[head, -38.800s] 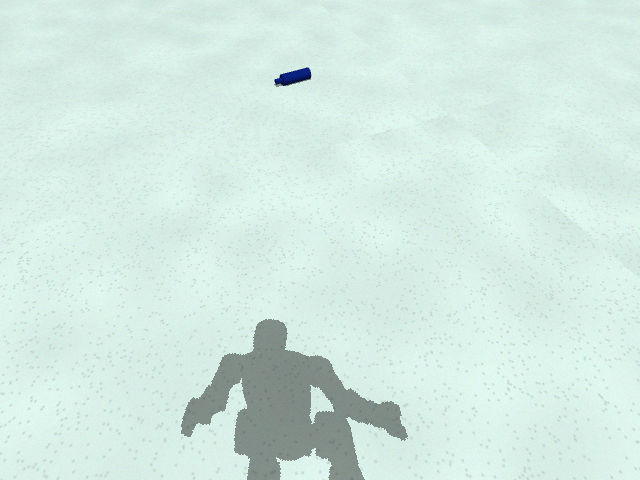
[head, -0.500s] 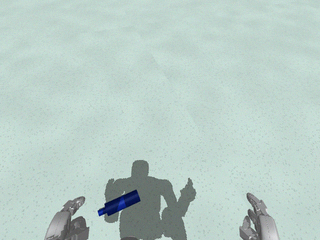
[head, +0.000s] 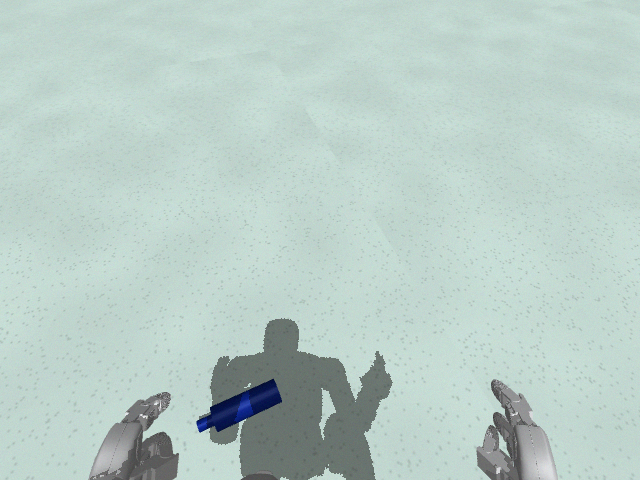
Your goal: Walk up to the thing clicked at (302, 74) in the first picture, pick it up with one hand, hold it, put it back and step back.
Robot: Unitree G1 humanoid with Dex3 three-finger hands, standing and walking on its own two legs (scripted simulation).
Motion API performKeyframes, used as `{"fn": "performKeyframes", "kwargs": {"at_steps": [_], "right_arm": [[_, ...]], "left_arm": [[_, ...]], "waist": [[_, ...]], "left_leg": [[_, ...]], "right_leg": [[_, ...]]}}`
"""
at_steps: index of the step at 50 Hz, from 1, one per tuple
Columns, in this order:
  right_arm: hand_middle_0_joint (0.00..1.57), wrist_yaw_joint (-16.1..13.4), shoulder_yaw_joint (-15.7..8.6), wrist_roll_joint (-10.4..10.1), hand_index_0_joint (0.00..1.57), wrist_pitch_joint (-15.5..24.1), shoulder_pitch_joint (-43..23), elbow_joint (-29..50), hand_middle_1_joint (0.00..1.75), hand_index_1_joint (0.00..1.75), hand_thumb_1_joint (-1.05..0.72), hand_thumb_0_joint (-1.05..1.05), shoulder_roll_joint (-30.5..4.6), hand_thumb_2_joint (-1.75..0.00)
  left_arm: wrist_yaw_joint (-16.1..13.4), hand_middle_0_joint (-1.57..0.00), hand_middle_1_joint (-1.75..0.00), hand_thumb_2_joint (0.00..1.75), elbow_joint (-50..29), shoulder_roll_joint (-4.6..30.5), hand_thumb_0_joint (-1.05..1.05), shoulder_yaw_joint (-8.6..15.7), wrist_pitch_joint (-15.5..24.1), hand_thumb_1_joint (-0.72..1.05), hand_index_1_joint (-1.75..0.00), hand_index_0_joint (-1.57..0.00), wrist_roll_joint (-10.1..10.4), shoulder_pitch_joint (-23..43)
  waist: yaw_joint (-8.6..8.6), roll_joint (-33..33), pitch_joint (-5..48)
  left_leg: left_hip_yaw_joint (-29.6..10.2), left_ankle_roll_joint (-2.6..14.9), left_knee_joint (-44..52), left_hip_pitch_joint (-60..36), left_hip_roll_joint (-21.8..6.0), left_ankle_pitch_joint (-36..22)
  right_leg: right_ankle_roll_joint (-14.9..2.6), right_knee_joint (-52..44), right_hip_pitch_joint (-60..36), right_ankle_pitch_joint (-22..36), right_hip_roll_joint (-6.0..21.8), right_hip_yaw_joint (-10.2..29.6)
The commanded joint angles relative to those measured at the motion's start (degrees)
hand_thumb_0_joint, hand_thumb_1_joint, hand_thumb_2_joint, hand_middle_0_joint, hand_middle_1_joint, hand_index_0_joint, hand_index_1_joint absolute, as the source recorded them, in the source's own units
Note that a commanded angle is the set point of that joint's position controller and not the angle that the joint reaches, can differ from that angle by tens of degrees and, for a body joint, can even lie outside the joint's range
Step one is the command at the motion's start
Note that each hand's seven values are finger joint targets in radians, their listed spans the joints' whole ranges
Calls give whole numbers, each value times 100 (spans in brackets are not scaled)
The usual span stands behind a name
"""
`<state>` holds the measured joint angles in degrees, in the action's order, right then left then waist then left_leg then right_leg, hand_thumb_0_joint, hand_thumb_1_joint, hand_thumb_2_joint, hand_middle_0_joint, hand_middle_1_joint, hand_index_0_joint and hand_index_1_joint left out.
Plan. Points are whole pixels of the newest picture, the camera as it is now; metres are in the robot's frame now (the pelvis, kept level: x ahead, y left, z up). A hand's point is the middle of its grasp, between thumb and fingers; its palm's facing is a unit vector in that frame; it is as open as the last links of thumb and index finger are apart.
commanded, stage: home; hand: left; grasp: from above
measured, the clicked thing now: (239, 407) +0.42 +0.23 -0.68
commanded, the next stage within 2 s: stand in 0.84 s
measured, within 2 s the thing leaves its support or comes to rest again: neither
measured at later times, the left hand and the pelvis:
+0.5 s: hand (174, 459) +0.16 +0.18 -0.04, palm faces +0.05 -0.98 -0.21, open 7.4 cm; pelvis +0.00 +0.00 +0.00, yaw +0 degrees
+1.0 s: hand (168, 464) +0.16 +0.19 -0.06, palm faces +0.02 -0.96 -0.28, open 7.4 cm; pelvis -0.01 +0.00 +0.00, yaw +0 degrees
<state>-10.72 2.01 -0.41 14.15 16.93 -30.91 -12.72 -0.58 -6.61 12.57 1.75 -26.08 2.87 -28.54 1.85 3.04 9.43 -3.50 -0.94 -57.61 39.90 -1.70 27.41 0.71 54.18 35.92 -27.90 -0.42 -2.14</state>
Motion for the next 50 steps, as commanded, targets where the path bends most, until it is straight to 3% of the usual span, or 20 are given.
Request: {"fn": "performKeyframes", "kwargs": {"at_steps": [1, 4, 8, 10, 15, 17, 25, 28, 29, 31, 34, 39, 41, 42, 45, 46, 47, 48, 49, 50], "right_arm": [[20, -81, -303, 13, 20, 346, -367, 871, 30, 30, -90, 0, -660, -90], [20, -83, -334, 10, 20, 335, -412, 903, 30, 30, -90, 0, -703, -90], [20, -84, -339, 15, 20, 313, -352, 847, 30, 30, -90, 0, -680, -90], [20, -82, -320, 14, 20, 306, -365, 876, 30, 30, -90, 0, -663, -90], [20, -64, -346, 14, 20, 289, -374, 891, 30, 30, -90, 0, -710, -90], [20, -62, -341, 10, 20, 283, -391, 885, 30, 30, -90, 0, -700, -90], [20, -52, -347, 17, 20, 269, -374, 919, 30, 30, -90, 0, -688, -90], [20, -50, -369, 7, 20, 255, -385, 929, 30, 30, -90, 0, -705, -90], [20, -53, -337, 2, 20, 259, -406, 963, 30, 30, -90, 0, -669, -90], [20, -56, -343, -1, 20, 268, -396, 935, 30, 30, -90, 0, -673, -90], [20, -59, -346, -3, 20, 264, -398, 971, 30, 30, -90, 0, -683, -90], [20, -60, -340, -9, 20, 259, -405, 990, 30, 30, -90, 0, -686, -90], [20, -55, -360, -9, 20, 245, -410, 982, 30, 30, -90, 0, -704, -90], [20, -51, -331, -5, 20, 238, -382, 943, 30, 30, -90, 0, -681, -90], [20, -62, -344, -16, 20, 231, -372, 953, 30, 30, -90, 0, -666, -90], [20, -58, -328, -19, 20, 231, -380, 1002, 30, 30, -90, 0, -672, -90], [20, 283, -557, 682, 20, -372, -790, -463, 30, 30, -90, 0, -1301, -90], [20, 480, -659, 675, 20, -619, -853, -482, 30, 30, -90, 0, -1384, -90], [20, 595, -659, 680, 20, -728, -820, -477, 30, 30, -90, 0, -1341, -90], [20, 660, -633, 714, 20, -802, -664, -483, 30, 30, -90, 0, -1334, -90]], "left_arm": [[-71, -20, -30, 90, -1043, 562, 0, 303, 293, 90, -30, -20, -19, 87], [-75, -20, -30, 90, -1198, 634, 0, 379, 287, 90, -30, -20, 8, 161], [-97, -20, -30, 90, -1372, 752, 0, 418, 349, 90, -30, -20, -34, 242], [-82, -20, -30, 90, -1100, 566, 0, 268, 318, 90, -30, -20, -20, 66], [-85, -20, -30, 90, -1192, 641, 0, 368, 291, 90, -30, -20, -4, 30], [-86, -20, -30, 90, -1171, 646, 0, 358, 302, 90, -30, -20, -22, 129], [-87, -20, -30, 90, -1049, 558, 0, 317, 284, 90, -30, -20, -16, 1], [-101, -20, -30, 90, -1398, 749, 0, 426, 322, 90, -30, -20, -24, 214], [-79, -20, -30, 90, -972, 515, 0, 260, 256, 90, -30, -20, -28, -63], [-102, -20, -30, 90, -1261, 689, 0, 412, 290, 90, -30, -20, -15, 152], [-98, -20, -30, 90, -1411, 728, 0, 397, 305, 90, -30, -20, -5, 226], [-91, -20, -30, 90, -1161, 563, 0, 292, 267, 90, -30, -20, -18, 29], [-116, -20, -30, 90, -1591, 830, 0, 481, 308, 90, -30, -20, -5, 244], [-102, -20, -30, 90, -1149, 601, 0, 296, 271, 90, -30, -20, -18, -77], [-124, -20, -30, 90, -1361, 696, 0, 355, 293, 90, -30, -20, -14, 121], [-108, -20, -30, 90, -1019, 469, 0, 191, 240, 90, -30, -20, -8, -108], [-325, -20, -30, 90, 992, 1087, 0, 318, 1489, 90, -30, -20, -678, 1790], [-299, -20, -30, 90, 1751, 1277, 0, 452, 1893, 90, -30, -20, -701, 1234], [-276, -20, -30, 90, 2023, 1348, 0, 436, 2100, 90, -30, -20, -737, 1223], [-224, -20, -30, 90, 2194, 1304, 0, 377, 2207, 90, -30, -20, -704, 1363]], "waist": [[61, -192, 273], [52, -111, 539], [12, -31, 382], [70, -147, 420], [59, -32, 587], [47, -29, 308], [62, -96, 356], [29, 20, 451], [56, -95, 333], [22, -135, 291], [40, -120, 391], [68, -82, 285], [1, 71, 453], [49, -48, 426], [28, -81, 489], [101, -148, 357], [-374, -318, -976], [-395, -837, -598], [-267, -1030, -497], [-118, -721, -562]], "left_leg": [[154, 191, 868, -607, 178, -1014], [133, 183, 846, -697, 163, -1242], [138, 169, 866, -657, 160, -1176], [121, 182, 843, -677, 156, -1234], [124, 166, 833, -757, 153, -1435], [86, 159, 907, -658, 129, -1261], [99, 166, 861, -644, 145, -1292], [97, 149, 878, -689, 131, -1300], [91, 160, 860, -593, 149, -1220], [108, 174, 889, -551, 154, -1019], [120, 180, 862, -565, 159, -979], [123, 171, 896, -546, 151, -901], [111, 160, 876, -573, 153, -994], [76, 168, 884, -580, 151, -1048], [85, 169, 827, -602, 139, -1205], [98, 179, 841, -585, 147, -1185], [-205, 440, 1391, -705, -101, -2077], [-3, 490, 1287, -905, 1, -1848], [72, 482, 1251, -1138, 62, -1802], [-8, 460, 1392, -1152, 77, -1717]], "right_leg": [[-39, -958, -38, 1019, -83, -92], [-46, -896, -128, 1225, -96, -100], [-63, -879, -43, 1134, -97, -105], [-54, -884, -80, 1202, -102, -114], [-59, -838, -174, 1380, -106, -110], [-72, -833, -42, 1203, -119, -143], [-64, -831, -79, 1251, -111, -145], [-75, -811, -75, 1220, -119, -145], [-64, -848, -41, 1178, -107, -150], [-61, -884, -44, 990, -106, -146], [-56, -919, -30, 961, -101, -123], [-70, -889, 43, 889, -118, -134], [-81, -857, -25, 971, -106, -136], [-79, -829, -39, 1010, -125, -159], [-77, -808, -59, 1162, -120, -151], [-71, -825, -10, 1155, -120, -140], [-241, -1060, -1068, 1028, 306, 290], [-447, -1428, -1179, 844, 479, 758], [-544, -1549, -1104, 942, 576, 991], [-540, -1535, -1011, 1021, 479, 943]]}}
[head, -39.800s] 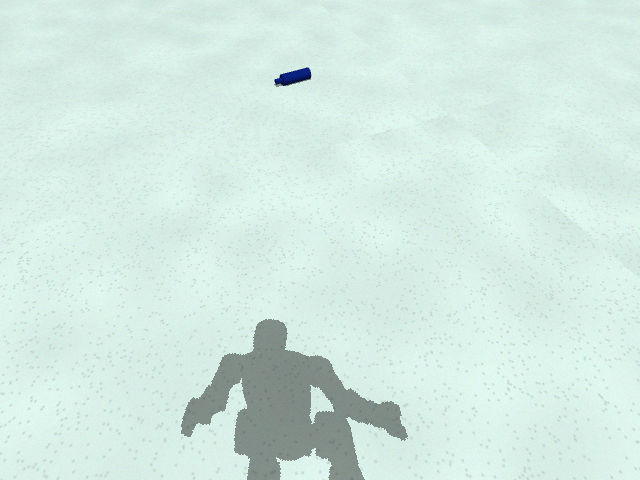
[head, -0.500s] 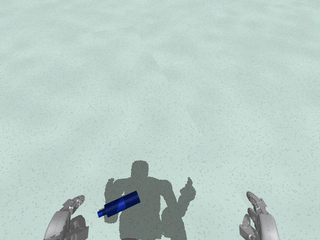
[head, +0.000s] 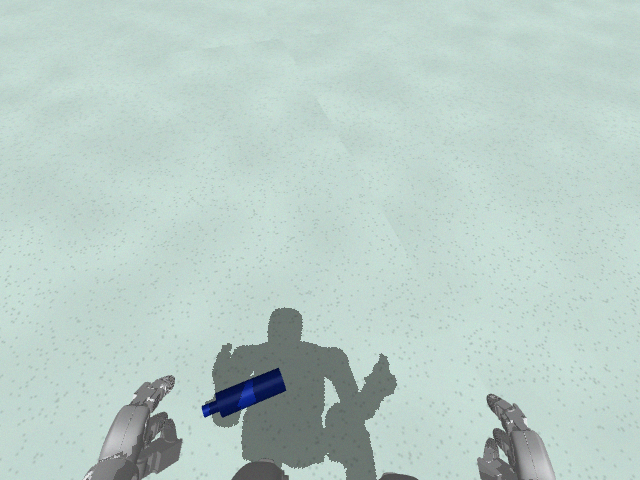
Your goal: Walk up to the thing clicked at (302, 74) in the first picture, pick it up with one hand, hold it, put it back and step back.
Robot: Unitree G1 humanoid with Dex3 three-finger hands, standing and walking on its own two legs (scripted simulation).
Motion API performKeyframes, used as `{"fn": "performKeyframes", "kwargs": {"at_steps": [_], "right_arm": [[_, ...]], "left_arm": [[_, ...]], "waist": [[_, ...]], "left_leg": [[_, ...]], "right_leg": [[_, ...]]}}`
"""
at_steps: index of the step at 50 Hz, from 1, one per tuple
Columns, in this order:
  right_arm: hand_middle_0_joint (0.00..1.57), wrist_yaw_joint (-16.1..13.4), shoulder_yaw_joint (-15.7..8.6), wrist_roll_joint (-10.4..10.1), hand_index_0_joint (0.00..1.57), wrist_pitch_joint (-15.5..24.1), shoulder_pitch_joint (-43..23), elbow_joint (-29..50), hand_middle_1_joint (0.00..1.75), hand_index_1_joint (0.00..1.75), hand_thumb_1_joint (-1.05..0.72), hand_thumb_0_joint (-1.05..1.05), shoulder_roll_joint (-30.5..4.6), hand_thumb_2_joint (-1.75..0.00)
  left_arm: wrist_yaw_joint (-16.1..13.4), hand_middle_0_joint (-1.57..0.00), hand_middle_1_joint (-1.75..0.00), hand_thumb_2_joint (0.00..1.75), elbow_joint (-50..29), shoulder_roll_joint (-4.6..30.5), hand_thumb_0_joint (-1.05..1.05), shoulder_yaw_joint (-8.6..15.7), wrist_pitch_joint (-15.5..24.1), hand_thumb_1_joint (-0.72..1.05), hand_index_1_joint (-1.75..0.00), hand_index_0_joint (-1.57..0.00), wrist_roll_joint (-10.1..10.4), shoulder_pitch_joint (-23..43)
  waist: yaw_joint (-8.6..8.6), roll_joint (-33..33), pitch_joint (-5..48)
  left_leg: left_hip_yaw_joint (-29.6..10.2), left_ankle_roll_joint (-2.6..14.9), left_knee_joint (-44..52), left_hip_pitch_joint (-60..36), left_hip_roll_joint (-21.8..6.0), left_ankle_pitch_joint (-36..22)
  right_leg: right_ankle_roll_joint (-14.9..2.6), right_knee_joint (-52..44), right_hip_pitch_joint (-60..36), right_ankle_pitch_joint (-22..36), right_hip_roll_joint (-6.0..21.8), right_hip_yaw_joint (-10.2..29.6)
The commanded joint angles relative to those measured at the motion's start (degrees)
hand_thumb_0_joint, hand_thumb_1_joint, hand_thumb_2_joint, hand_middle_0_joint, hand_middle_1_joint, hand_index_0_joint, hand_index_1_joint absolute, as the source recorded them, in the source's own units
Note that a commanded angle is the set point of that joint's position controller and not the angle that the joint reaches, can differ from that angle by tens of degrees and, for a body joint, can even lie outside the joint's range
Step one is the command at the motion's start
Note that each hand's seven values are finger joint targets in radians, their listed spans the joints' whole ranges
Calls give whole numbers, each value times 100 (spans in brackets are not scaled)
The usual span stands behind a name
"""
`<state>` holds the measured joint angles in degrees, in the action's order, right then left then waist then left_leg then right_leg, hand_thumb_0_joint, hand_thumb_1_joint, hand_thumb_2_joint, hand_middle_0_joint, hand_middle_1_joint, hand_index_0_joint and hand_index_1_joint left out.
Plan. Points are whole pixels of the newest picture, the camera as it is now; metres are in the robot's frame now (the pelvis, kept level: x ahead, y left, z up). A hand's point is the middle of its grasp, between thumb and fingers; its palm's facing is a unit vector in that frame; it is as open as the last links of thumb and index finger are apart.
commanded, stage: stand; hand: left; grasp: from above
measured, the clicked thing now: (243, 395) +0.42 +0.23 -0.69
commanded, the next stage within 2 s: none
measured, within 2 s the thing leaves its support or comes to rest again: neither
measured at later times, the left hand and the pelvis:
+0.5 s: hand out of the picture +0.04 +0.24 -0.11, palm faces +0.04 -0.95 -0.32, open 7.4 cm; pelvis +0.00 +0.01 +0.05, yaw +0 degrees
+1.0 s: hand out of the picture +0.03 +0.24 -0.10, palm faces +0.03 -0.94 -0.34, open 7.4 cm; pelvis -0.01 +0.00 +0.06, yaw +1 degrees
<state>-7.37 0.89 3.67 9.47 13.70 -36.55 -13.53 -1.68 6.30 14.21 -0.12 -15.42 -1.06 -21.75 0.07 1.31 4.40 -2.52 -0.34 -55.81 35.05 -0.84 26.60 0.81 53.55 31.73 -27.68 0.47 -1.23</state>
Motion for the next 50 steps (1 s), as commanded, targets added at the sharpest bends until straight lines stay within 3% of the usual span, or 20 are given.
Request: {"fn": "performKeyframes", "kwargs": {"at_steps": [1, 3, 5, 9, 12, 14, 17, 23, 30, 35, 44, 50], "right_arm": [[20, 412, -480, 186, 20, -352, -328, -44, 30, 30, -90, 0, -1183, -90], [20, 578, -536, -25, 20, -400, -402, -282, 30, 30, -90, 0, -1145, -90], [20, 622, -569, -98, 20, -455, -517, -423, 30, 30, -90, 0, -1142, -90], [20, 640, -583, -79, 20, -581, -569, -791, 30, 30, -90, 0, -1170, -90], [20, 616, -590, -71, 20, -639, -648, -1011, 30, 30, -90, 0, -1244, -90], [20, 597, -584, -96, 20, -667, -635, -1155, 30, 30, -90, 0, -1251, -90], [20, 566, -570, -118, 20, -718, -637, -1398, 30, 30, -90, 0, -1297, -90], [20, 542, -551, -180, 20, -762, -631, -1794, 30, 30, -90, 0, -1359, -90], [20, 552, -524, -227, 20, -816, -694, -2107, 30, 30, -90, 0, -1373, -90], [20, 580, -516, -218, 20, -851, -775, -2240, 30, 30, -90, 0, -1397, -90], [20, 605, -471, -234, 20, -852, -818, -2391, 30, 30, -90, 0, -1426, -90], [20, 610, -430, -244, 20, -855, -842, -2464, 30, 30, -90, 0, -1488, -90]], "left_arm": [[-76, -20, -30, 90, 1129, 1137, 0, 531, 1245, 90, -30, -20, -283, 713], [-64, -20, -30, 90, 1588, 1093, 0, 530, 1306, 90, -30, -20, -229, 747], [-69, -20, -30, 90, 2085, 1050, 0, 543, 1357, 90, -30, -20, -169, 827], [-88, -20, -30, 90, 2848, 1057, 0, 537, 1511, 90, -30, -20, -169, 1113], [-92, -20, -30, 90, 3336, 992, 0, 504, 1548, 90, -30, -20, -136, 1072], [-94, -20, -30, 90, 3645, 1040, 0, 509, 1583, 90, -30, -20, -128, 1067], [-88, -20, -30, 90, 4064, 1078, 0, 493, 1601, 90, -30, -20, -113, 1069], [-99, -20, -30, 90, 4684, 1171, 0, 461, 1633, 90, -30, -20, -73, 1079], [-94, -20, -30, 90, 5124, 1257, 0, 417, 1663, 90, -30, -20, -88, 1225], [-75, -20, -30, 90, 5358, 1308, 0, 402, 1651, 90, -30, -20, -87, 1212], [-60, -20, -30, 90, 5532, 1417, 0, 409, 1681, 90, -30, -20, -71, 1395], [-21, -20, -30, 90, 5587, 1427, 0, 389, 1670, 90, -30, -20, -52, 1421]], "waist": [[-36, -113, 178], [-200, -179, 245], [-219, -320, 299], [-151, -124, 222], [-191, 244, -114], [-172, 163, -145], [-136, 104, -392], [-114, 61, -464], [-65, -184, -625], [-78, -126, -830], [-48, -214, -784], [-72, 10, -792]], "left_leg": [[-217, 426, 1384, -1027, -59, -1760], [-184, 420, 1545, -1296, -71, -1848], [-250, 410, 1621, -1501, -122, -1943], [-352, 397, 1943, -1752, -194, -1962], [-645, 442, 2526, -1672, -373, -1618], [-676, 430, 2649, -1801, -403, -1846], [-661, 359, 2999, -1903, -390, -1587], [-605, 280, 3353, -2407, -432, -1956], [-506, 221, 3616, -2601, -400, -1807], [-547, 203, 3828, -2468, -406, -1301], [-488, 176, 3849, -2673, -430, -1619], [-507, 167, 3931, -2530, -452, -1425]], "right_leg": [[-465, -1260, -938, 1474, 370, 696], [-354, -1319, -1093, 1525, 408, 593], [-299, -1535, -1152, 1559, 408, 548], [-251, -1754, -1428, 1725, 437, 479], [-182, -1972, -1566, 1407, 325, 324], [-180, -2129, -1769, 1620, 359, 330], [-201, -2499, -1895, 1556, 385, 367], [-161, -3016, -2239, 1844, 487, 383], [-116, -3454, -2392, 1781, 564, 433], [-94, -3637, -2363, 1496, 553, 411], [-87, -3843, -2408, 1528, 618, 490], [-94, -3857, -2505, 1482, 600, 482]]}}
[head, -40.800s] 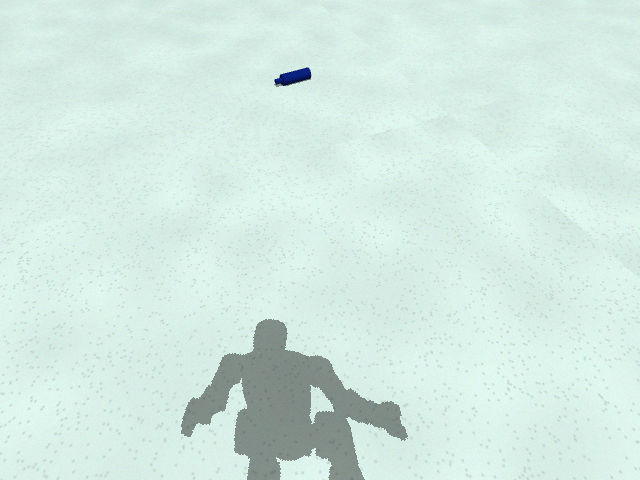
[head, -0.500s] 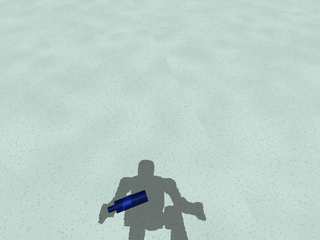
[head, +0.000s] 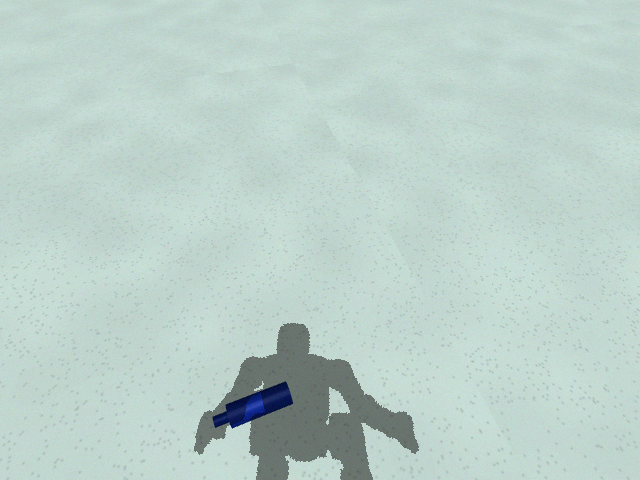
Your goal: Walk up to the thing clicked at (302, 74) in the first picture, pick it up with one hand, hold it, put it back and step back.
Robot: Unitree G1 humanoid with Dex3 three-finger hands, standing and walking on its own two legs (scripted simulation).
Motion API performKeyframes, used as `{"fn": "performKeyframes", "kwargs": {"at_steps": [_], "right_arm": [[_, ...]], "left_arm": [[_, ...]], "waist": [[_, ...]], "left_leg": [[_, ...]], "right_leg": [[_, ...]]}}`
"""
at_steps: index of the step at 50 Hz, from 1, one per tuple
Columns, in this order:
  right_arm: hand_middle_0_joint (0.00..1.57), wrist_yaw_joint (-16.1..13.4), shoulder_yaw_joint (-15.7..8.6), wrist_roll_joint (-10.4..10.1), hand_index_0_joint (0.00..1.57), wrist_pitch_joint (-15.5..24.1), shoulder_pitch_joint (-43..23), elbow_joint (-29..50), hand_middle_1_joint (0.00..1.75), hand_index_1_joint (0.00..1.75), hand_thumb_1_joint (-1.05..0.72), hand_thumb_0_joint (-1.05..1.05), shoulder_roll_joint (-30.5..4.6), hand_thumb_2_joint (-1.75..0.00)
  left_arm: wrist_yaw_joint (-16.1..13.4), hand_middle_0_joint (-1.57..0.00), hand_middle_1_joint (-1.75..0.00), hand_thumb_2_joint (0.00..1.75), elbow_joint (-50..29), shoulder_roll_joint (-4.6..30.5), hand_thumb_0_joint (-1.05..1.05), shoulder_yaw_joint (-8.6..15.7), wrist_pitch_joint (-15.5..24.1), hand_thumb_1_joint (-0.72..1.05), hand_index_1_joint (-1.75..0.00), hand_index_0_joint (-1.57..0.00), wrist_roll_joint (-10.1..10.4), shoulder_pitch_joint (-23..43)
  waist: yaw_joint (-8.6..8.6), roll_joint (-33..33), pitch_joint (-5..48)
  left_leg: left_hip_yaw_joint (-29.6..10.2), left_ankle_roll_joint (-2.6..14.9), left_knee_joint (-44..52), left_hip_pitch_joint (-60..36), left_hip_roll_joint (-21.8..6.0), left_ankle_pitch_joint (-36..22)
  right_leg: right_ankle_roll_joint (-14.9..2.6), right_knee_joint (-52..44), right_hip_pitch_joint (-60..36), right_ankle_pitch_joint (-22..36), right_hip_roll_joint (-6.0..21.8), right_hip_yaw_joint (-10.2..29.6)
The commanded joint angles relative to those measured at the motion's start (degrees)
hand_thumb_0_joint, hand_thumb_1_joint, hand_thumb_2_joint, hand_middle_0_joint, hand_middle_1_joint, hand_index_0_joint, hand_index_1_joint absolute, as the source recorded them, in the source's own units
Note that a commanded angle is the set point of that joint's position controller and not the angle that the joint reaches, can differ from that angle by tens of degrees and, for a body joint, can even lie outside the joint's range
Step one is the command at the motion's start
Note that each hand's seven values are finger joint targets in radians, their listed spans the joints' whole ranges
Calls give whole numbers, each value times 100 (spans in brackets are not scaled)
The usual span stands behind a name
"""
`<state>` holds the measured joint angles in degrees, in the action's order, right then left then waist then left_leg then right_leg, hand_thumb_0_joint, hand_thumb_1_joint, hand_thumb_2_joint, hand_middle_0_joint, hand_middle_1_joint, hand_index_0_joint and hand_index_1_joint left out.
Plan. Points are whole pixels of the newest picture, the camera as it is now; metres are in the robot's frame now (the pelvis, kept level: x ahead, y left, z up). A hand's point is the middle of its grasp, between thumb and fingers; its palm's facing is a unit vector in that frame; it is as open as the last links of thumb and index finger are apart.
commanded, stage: stand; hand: left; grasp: from above
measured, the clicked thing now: (252, 406) +0.43 +0.22 -0.75
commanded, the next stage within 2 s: step back in 1.46 s
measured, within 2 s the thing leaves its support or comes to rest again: neither
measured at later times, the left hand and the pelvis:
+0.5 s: hand out of the picture +0.08 +0.24 -0.16, palm faces +0.01 -0.94 -0.34, open 7.4 cm; pelvis +0.01 +0.00 +0.00, yaw +0 degrees
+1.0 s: hand out of the picture +0.09 +0.24 -0.15, palm faces +0.00 -0.94 -0.34, open 7.4 cm; pelvis +0.02 -0.01 +0.00, yaw -1 degrees
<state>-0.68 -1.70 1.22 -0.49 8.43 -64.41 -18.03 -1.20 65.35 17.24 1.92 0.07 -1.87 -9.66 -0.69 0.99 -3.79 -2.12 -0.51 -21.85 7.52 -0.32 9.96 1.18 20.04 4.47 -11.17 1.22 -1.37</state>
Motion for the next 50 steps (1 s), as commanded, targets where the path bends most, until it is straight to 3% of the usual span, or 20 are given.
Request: {"fn": "performKeyframes", "kwargs": {"at_steps": [1, 10, 21, 29, 39, 46, 50], "right_arm": [[20, -66, -168, 3, 20, 142, -284, 320, 30, 30, -90, 0, -1039, -90], [20, -76, -117, -14, 20, 178, -306, 261, 30, 30, -90, 0, -1103, -90], [20, -84, -96, -27, 20, 194, -355, 240, 30, 30, -90, 0, -1150, -90], [20, -69, -85, -26, 20, 182, -414, 226, 30, 30, -90, 0, -1182, -90], [20, -64, -81, -34, 20, 220, -487, 254, 30, 30, -90, 0, -1230, -90], [20, -57, -83, -36, 20, 214, -489, 239, 30, 30, -90, 0, -1272, -90], [20, -46, -70, -45, 20, 196, -480, 239, 30, 30, -90, 0, -1260, -90]], "left_arm": [[-73, -20, -30, 90, -311, 1158, 0, 205, 116, 90, -30, -20, 38, 262], [-55, -20, -30, 90, -258, 1164, 0, 191, 123, 90, -30, -20, 69, 345], [-45, -20, -30, 90, -231, 1182, 0, 193, 121, 90, -30, -20, 84, 423], [-16, -20, -30, 90, -247, 1250, 0, 205, 126, 90, -30, -20, 89, 521], [1, -20, -30, 90, -304, 1273, 0, 198, 136, 90, -30, -20, 92, 562], [1, -20, -30, 90, -302, 1284, 0, 182, 140, 90, -30, -20, 98, 528], [3, -20, -30, 90, -288, 1302, 0, 174, 138, 90, -30, -20, 106, 525]], "waist": [[23, 20, 94], [8, -99, 264], [22, -140, 348], [44, -77, 254], [34, -38, 497], [36, -126, 516], [41, -113, 327]], "left_leg": [[-543, 194, 557, 251, -530, 187], [-486, 192, 490, -40, -592, -567], [-441, 186, 458, -161, -634, -1027], [-428, 171, 540, -48, -617, -529], [-407, 169, 487, -172, -668, -1106], [-398, 170, 454, -282, -680, -1165], [-423, 151, 540, -187, -658, -909]], "right_leg": [[-150, -475, 99, -23, 564, 520], [-167, -452, 49, 447, 582, 493], [-150, -426, -41, 849, 591, 436], [-153, -520, 6, 526, 587, 490], [-175, -426, -140, 972, 622, 466], [-165, -434, -80, 991, 616, 453], [-165, -485, 7, 718, 589, 450]]}}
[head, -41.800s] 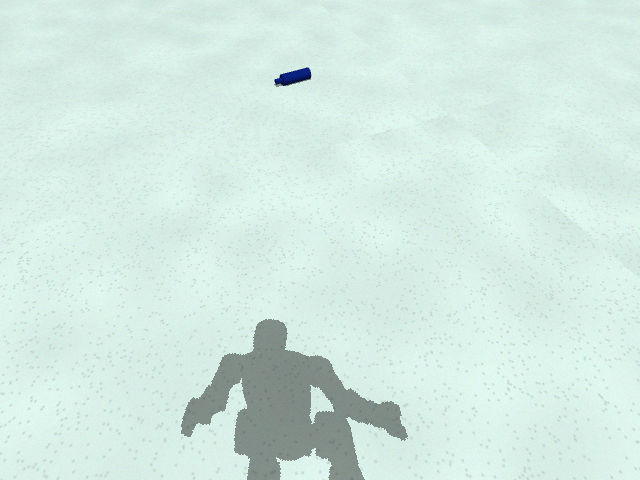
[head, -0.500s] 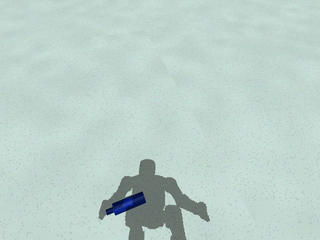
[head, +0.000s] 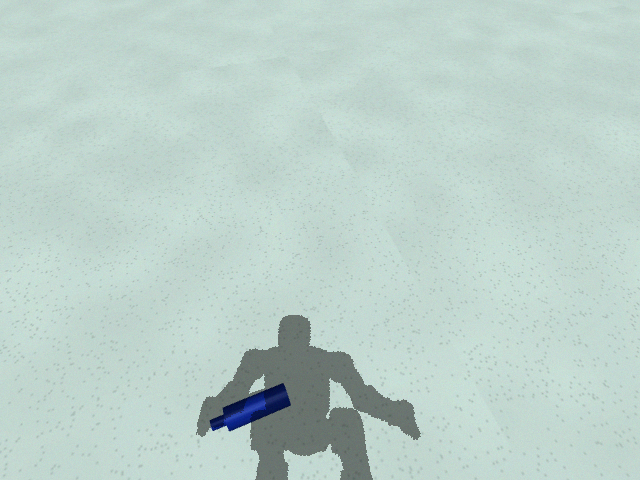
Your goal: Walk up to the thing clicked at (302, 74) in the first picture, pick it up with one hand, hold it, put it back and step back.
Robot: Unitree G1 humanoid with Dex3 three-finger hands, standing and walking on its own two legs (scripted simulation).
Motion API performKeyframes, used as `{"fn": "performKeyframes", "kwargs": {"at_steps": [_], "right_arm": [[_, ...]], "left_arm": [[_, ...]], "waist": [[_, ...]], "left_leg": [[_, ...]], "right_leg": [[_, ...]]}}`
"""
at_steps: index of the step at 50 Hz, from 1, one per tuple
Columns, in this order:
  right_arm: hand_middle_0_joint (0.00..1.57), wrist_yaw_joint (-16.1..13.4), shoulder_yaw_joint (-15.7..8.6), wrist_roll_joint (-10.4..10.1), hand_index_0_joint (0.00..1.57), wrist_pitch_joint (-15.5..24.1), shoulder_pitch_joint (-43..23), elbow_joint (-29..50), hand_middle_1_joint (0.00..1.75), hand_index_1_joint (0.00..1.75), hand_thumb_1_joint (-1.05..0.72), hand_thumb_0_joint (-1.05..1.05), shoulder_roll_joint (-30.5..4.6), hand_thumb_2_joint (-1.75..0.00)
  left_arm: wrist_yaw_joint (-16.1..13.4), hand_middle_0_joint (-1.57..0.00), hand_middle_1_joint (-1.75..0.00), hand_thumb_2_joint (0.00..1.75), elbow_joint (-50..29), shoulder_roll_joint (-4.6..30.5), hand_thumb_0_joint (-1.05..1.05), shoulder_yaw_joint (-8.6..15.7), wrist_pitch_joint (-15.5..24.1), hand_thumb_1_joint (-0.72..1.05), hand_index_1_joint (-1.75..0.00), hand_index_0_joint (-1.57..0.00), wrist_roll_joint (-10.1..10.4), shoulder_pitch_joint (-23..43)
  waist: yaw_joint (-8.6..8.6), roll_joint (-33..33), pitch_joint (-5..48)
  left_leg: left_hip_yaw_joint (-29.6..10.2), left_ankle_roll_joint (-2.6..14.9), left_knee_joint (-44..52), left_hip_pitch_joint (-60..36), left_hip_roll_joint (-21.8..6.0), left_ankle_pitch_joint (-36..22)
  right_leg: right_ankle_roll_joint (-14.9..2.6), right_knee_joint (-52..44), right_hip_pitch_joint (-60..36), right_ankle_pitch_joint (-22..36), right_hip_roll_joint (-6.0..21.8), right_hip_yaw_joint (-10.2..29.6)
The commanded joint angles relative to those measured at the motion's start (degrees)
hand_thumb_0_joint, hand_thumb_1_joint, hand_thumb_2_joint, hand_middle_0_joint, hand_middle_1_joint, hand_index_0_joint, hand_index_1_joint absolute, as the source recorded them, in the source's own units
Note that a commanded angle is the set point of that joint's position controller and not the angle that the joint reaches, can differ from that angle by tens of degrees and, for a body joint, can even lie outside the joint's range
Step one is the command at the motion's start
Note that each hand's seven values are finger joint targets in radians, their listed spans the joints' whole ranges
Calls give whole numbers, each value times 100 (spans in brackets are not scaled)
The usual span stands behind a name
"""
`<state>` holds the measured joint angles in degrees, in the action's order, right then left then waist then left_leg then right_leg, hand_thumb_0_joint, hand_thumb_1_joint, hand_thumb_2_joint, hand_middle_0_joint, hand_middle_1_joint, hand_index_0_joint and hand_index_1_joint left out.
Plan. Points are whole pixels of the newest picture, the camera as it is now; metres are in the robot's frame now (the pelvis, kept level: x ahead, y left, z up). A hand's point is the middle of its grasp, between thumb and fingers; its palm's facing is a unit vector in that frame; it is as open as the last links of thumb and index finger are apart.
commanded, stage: stand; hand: left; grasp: from above
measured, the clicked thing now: (250, 409) +0.41 +0.23 -0.75
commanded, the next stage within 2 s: step back in 0.46 s
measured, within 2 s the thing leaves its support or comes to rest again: neither
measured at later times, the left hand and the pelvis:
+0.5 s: hand out of the picture +0.07 +0.25 -0.16, palm faces +0.01 -0.94 -0.34, open 7.4 cm; pelvis +0.00 +0.00 +0.00, yaw +0 degrees
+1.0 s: hand out of the picture +0.03 +0.30 -0.18, palm faces -0.06 -0.93 -0.37, open 7.4 cm; pelvis -0.09 +0.03 -0.02, yaw -2 degrees
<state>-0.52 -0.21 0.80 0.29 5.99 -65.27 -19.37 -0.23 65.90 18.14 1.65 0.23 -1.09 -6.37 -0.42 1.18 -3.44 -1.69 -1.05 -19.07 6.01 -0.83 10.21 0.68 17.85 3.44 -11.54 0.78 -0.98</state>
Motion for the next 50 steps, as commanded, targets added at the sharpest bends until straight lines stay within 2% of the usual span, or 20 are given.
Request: {"fn": "performKeyframes", "kwargs": {"at_steps": [1, 5, 22, 23, 26, 27, 30, 31, 34, 36, 37, 38, 39, 40, 41, 42, 44, 45, 47, 50], "right_arm": [[20, -59, -224, 11, 20, 116, -222, 334, 30, 30, -90, 0, -1136, -90], [20, -60, -216, 6, 20, 130, -207, 349, 30, 30, -90, 0, -1144, -90], [20, -40, -206, -2, 20, 138, -202, 354, 30, 30, -90, 0, -1173, -90], [20, 1, -341, -65, 20, 35, -390, 498, 30, 30, -90, 0, -1512, -90], [20, 14, -347, -152, 20, -40, -201, 665, 30, 30, -90, 0, -1364, -90], [20, 19, -374, -152, 20, -65, -139, 725, 30, 30, -90, 0, -1380, -90], [20, 33, -438, -127, 20, -156, -7, 863, 30, 30, -90, 0, -1372, -90], [20, 45, -448, -118, 20, -180, 38, 888, 30, 30, -90, 0, -1355, -90], [20, 106, -500, -85, 20, -246, 290, 1030, 30, 30, -90, 0, -1279, -90], [20, 140, -553, -44, 20, -228, 525, 1071, 30, 30, -90, 0, -1360, -90], [20, 143, -576, -44, 20, -205, 525, 1118, 30, 30, -90, 0, -1450, -90], [20, 137, -628, -7, 20, -159, 390, 1228, 30, 30, -90, 0, -1725, -90], [20, 123, -694, 16, 20, -114, 351, 1258, 30, 30, -90, 0, -2024, -90], [20, 90, -727, 83, 20, -77, 295, 1333, 30, 30, -90, 0, -2150, -90], [20, 63, -729, 103, 20, -70, 236, 1408, 30, 30, -90, 0, -2131, -90], [20, 30, -701, 109, 20, -71, 28, 1520, 30, 30, -90, 0, -1979, -90], [20, -9, -657, 128, 20, -71, -391, 1697, 30, 30, -90, 0, -1709, -90], [20, -24, -661, 120, 20, -55, -382, 1775, 30, 30, -90, 0, -1682, -90], [20, -55, -666, 102, 20, -46, -82, 1824, 30, 30, -90, 0, -1568, -90], [20, -77, -650, 87, 20, -60, 252, 1793, 30, 30, -90, 0, -1524, -90]], "left_arm": [[-96, -20, -30, 90, -351, 1215, 0, 207, 131, 90, -30, -20, 28, 212], [-86, -20, -30, 90, -376, 1220, 0, 201, 134, 90, -30, -20, 29, 202], [-71, -20, -30, 90, -407, 1284, 0, 199, 144, 90, -30, -20, 46, 190], [-98, -20, -30, 90, -549, 1723, 0, 409, 96, 90, -30, -20, 154, 236], [-133, -20, -30, 90, -763, 1648, 0, 449, 47, 90, -30, -20, 193, 125], [-132, -20, -30, 90, -869, 1656, 0, 453, 31, 90, -30, -20, 180, 161], [-122, -20, -30, 90, -1137, 1742, 0, 482, -47, 90, -30, -20, 135, 378], [-117, -20, -30, 90, -1239, 1782, 0, 496, -71, 90, -30, -20, 114, 442], [-108, -20, -30, 90, -1514, 1883, 0, 525, -128, 90, -30, -20, 22, 751], [-97, -20, -30, 90, -1659, 1837, 0, 513, -174, 90, -30, -20, 8, 871], [-92, -20, -30, 90, -1707, 1760, 0, 510, -200, 90, -30, -20, 28, 815], [-95, -20, -30, 90, -1731, 1526, 0, 461, -238, 90, -30, -20, 88, 672], [-130, -20, -30, 90, -1712, 1341, 0, 452, -278, 90, -30, -20, 108, 503], [-189, -20, -30, 90, -1684, 1387, 0, 474, -320, 90, -30, -20, 69, 294], [-202, -20, -30, 90, -1622, 1406, 0, 470, -339, 90, -30, -20, 71, 186], [-193, -20, -30, 90, -1583, 1474, 0, 478, -357, 90, -30, -20, 97, 149], [-165, -20, -30, 90, -1465, 1518, 0, 473, -362, 90, -30, -20, 149, -292], [-159, -20, -30, 90, -1475, 1512, 0, 473, -358, 90, -30, -20, 135, -450], [-157, -20, -30, 90, -1557, 1537, 0, 504, -329, 90, -30, -20, 71, -404], [-126, -20, -30, 90, -1780, 1459, 0, 512, -254, 90, -30, -20, 27, -266]], "waist": [[27, -148, 344], [32, -81, 418], [23, -98, 391], [60, -212, -119], [81, -224, 302], [115, -314, 524], [181, -562, 771], [146, -677, 786], [240, -1095, 704], [326, -1068, 641], [317, -649, 592], [292, 248, 464], [240, 1018, 478], [198, 759, 574], [178, 787, 480], [114, 671, 365], [-167, 637, 442], [-197, 727, 568], [12, 566, 741], [182, 530, 752]], "left_leg": [[-451, 223, 231, -25, -614, -935], [-430, 229, 206, -48, -629, -1029], [-440, 216, 241, -88, -639, -968], [-456, 358, -372, 366, -523, -1898], [-299, 413, -867, 334, -438, -2146], [-251, 461, -1051, 339, -405, -2085], [-58, 416, -1651, 424, -119, -1221], [-1, 386, -1927, 359, -2, -817], [-31, 416, -2491, 373, 190, 441], [-190, 502, -2306, 329, 18, 203], [-494, 652, -1791, 522, -281, -564], [-1429, 1006, -620, 820, -1029, -1631], [-2526, 1326, -18, 617, -1692, -2307], [-2781, 1529, -47, 672, -1899, -2304], [-2862, 1554, 74, 974, -1922, -1868], [-2336, 1377, 22, 1071, -1677, -1560], [-1484, 1160, -187, 722, -1215, -1149], [-1413, 1203, -226, 592, -1229, -1032], [-1452, 1363, -349, 261, -1309, -975], [-1325, 1530, -487, -271, -1393, -1337]], "right_leg": [[-120, -286, 71, 791, 661, 441], [-140, -244, 15, 968, 676, 455], [-157, -268, 68, 917, 668, 476], [-203, 239, 461, 1995, 612, 524], [-421, 534, 356, 2331, 682, 501], [-516, 623, 344, 2265, 733, 581], [-881, 583, 607, 1965, 1138, 968], [-1008, 568, 838, 1930, 1311, 1096], [-1235, 663, 1389, 1644, 1610, 1196], [-1069, 1030, 1702, 1014, 1430, 1020], [-865, 1592, 1615, 592, 1030, 739], [-427, 2595, 1620, -280, 104, 295], [-312, 3675, 1960, -2216, -699, 440], [-294, 4416, 2001, -2696, -732, 1085], [-315, 4806, 1993, -2638, -735, 1225], [-355, 5065, 2032, -2350, -675, 1327], [-312, 5244, 2266, -1746, -659, 1320], [-261, 5348, 2309, -1596, -665, 1224], [-64, 5192, 2303, -1639, -596, 1118], [74, 4439, 2411, -1852, -480, 961]]}}
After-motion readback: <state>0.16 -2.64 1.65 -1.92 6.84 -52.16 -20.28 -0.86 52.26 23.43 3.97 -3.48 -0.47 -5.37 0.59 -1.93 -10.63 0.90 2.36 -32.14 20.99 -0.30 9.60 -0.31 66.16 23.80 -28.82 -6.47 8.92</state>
